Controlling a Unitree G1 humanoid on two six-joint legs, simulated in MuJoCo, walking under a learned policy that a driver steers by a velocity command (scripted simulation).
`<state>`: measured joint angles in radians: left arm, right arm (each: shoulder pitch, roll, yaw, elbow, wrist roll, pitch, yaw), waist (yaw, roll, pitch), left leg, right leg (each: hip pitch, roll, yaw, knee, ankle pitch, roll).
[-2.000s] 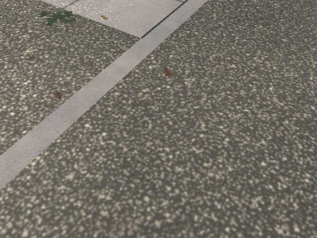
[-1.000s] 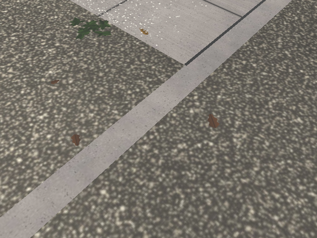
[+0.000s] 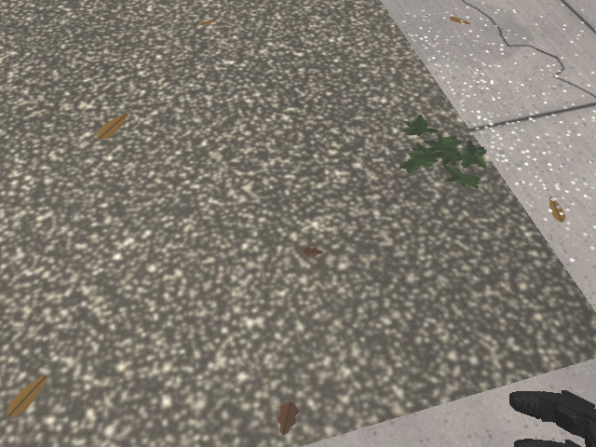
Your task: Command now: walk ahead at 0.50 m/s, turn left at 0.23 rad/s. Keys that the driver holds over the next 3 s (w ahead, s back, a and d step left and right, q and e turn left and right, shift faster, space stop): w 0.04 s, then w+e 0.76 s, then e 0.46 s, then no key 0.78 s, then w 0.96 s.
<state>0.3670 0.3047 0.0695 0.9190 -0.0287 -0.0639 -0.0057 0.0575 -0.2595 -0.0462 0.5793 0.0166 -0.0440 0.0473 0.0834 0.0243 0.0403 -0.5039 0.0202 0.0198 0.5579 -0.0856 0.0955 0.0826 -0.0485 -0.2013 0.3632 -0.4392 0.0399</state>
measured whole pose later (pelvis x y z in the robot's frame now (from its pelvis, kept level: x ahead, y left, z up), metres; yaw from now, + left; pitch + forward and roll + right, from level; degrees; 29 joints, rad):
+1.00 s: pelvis +0.56 -0.11 -0.03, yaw -30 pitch +2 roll +0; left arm 0.34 0.30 0.08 0.76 -0.02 -0.01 0.04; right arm 0.02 -0.27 -0.05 0.66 -0.02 -0.11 0.01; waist 0.08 0.03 0.04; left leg -0.53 -0.03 -0.08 0.45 0.09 -0.02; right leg -0.09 0.14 0.22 0.50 -0.43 -0.08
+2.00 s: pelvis +0.64 -0.16 -0.02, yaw -45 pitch -2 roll +0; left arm 0.17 0.24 0.05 0.84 0.01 0.03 0.02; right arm 0.17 -0.24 -0.03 0.91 -0.01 -0.01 -0.01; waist 0.00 0.00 0.03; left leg -0.18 0.03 0.00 0.50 -0.29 -0.02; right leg -0.21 0.01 0.02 0.50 -0.26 0.00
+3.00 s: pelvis +0.95 -0.38 -0.01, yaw -44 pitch +0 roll +1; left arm 0.16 0.28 0.07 0.90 -0.01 -0.08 0.02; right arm 0.31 -0.24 -0.05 0.99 0.00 -0.10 0.02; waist -0.05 -0.04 0.02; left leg -0.12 -0.08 0.06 0.26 -0.15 0.08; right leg -0.67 -0.15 0.05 0.97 -0.12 -0.02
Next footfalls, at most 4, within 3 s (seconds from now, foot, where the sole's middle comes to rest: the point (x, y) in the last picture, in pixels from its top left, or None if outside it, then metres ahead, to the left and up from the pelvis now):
0.58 right None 0.45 -0.16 -0.79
1.02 left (382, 310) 0.80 -0.12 -0.79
1.44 right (454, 395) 0.60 -0.28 -0.79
1.74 left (371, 325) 0.76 -0.09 -0.79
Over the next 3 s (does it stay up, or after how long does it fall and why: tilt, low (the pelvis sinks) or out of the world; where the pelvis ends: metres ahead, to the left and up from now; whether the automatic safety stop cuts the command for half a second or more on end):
stays up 0.95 -0.38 -0.01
